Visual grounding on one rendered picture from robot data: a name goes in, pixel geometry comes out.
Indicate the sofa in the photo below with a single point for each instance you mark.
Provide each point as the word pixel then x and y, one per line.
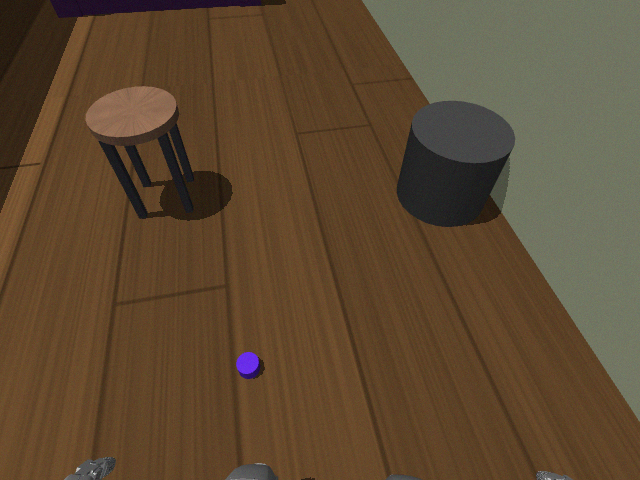
pixel 78 8

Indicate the left robot hand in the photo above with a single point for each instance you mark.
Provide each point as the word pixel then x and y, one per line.
pixel 93 470

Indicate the stool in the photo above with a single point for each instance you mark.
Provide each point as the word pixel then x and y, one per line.
pixel 137 115

